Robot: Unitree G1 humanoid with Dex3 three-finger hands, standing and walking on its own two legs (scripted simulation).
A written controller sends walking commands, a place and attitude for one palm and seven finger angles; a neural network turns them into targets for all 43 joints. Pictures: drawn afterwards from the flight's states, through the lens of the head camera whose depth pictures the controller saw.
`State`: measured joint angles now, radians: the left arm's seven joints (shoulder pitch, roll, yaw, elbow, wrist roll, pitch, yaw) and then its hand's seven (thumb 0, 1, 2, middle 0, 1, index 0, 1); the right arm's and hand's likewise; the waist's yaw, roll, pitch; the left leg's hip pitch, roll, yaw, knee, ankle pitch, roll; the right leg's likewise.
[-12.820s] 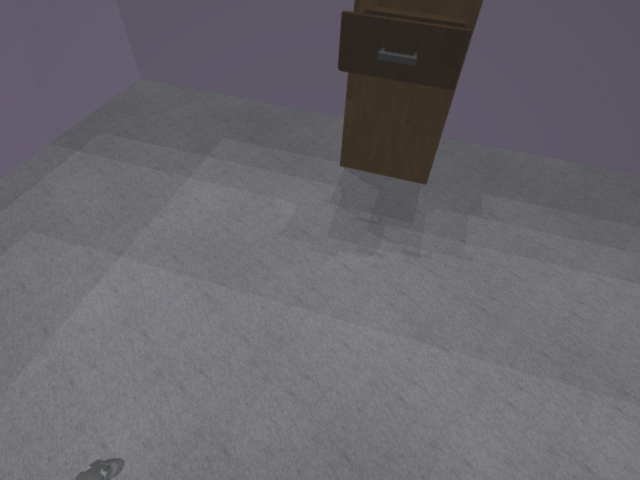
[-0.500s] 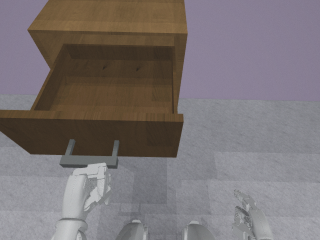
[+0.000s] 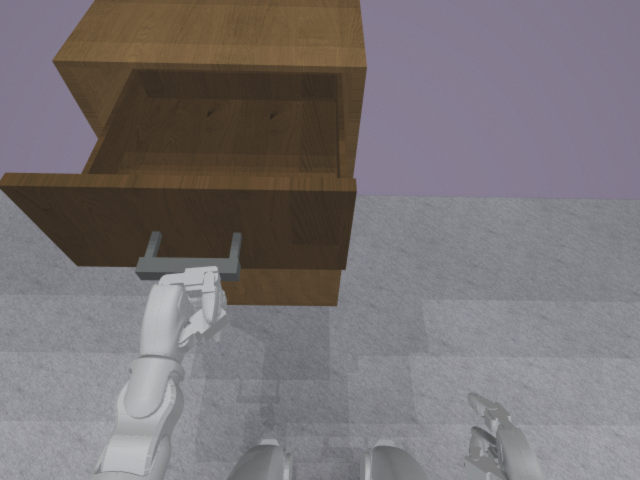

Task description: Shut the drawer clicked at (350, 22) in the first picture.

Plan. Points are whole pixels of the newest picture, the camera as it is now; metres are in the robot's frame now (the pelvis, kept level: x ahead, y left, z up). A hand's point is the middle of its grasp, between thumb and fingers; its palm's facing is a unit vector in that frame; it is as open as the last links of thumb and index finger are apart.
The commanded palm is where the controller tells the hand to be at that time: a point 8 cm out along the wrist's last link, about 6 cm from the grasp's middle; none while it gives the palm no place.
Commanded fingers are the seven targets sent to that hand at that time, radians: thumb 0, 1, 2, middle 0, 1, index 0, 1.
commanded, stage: push the drawer shut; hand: left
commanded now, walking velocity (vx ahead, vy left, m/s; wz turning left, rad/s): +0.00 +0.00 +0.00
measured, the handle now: (192, 254) +0.38 +0.18 +0.04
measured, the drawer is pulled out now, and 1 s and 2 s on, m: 0.23 0.11 0.00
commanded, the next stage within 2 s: none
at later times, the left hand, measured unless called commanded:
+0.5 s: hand (225, 273) +0.36 +0.13 +0.04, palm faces -0.01 -1.00 -0.04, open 2.9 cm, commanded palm +0.35 +0.19 +0.05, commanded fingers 0.00 0.90 0.90 -1.40 -1.60 -1.40 -1.60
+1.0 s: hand (229, 229) +0.43 +0.14 +0.04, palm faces +0.01 -1.00 -0.04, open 2.9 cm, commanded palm +0.41 +0.19 +0.05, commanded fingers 0.00 0.90 0.90 -1.40 -1.60 -1.40 -1.60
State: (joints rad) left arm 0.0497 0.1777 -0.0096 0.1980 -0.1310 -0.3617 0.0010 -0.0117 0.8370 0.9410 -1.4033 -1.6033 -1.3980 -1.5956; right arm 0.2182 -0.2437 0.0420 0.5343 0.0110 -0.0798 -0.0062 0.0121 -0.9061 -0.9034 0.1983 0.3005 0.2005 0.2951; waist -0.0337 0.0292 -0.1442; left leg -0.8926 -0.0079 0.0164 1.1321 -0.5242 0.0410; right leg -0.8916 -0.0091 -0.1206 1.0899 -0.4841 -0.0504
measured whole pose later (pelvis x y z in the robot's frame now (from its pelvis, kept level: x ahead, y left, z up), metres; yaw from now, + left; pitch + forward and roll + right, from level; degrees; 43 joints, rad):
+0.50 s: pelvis +0.00 +0.01 +0.00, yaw -1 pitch +17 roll -2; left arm -0.20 0.17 0.04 0.46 -0.12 -0.42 0.01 -0.03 0.79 0.91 -1.40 -1.60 -1.40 -1.60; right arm 0.23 -0.25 0.03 0.59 0.01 -0.04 0.00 0.01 -0.91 -0.90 0.20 0.30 0.20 0.29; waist -0.05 0.02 -0.13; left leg -0.90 -0.01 0.04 1.11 -0.51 0.06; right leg -0.91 -0.01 -0.10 1.07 -0.47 -0.03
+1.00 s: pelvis +0.00 +0.02 +0.00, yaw -2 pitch +19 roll -2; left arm -0.50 0.23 0.18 0.78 -0.10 -0.47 0.00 -0.04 0.74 0.88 -1.40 -1.60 -1.40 -1.60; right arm 0.29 -0.25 0.02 0.62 0.00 -0.01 0.01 0.01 -0.91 -0.90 0.20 0.30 0.20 0.29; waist -0.10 0.02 -0.13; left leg -0.95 -0.01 0.05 1.11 -0.51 0.06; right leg -0.96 -0.01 -0.08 1.07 -0.45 -0.03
